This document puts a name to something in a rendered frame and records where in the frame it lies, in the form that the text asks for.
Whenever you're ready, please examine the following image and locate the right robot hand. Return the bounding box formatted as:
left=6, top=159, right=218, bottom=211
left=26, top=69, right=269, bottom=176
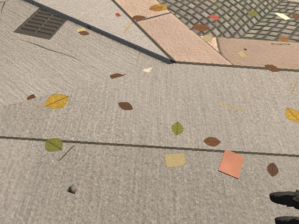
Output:
left=269, top=189, right=299, bottom=224

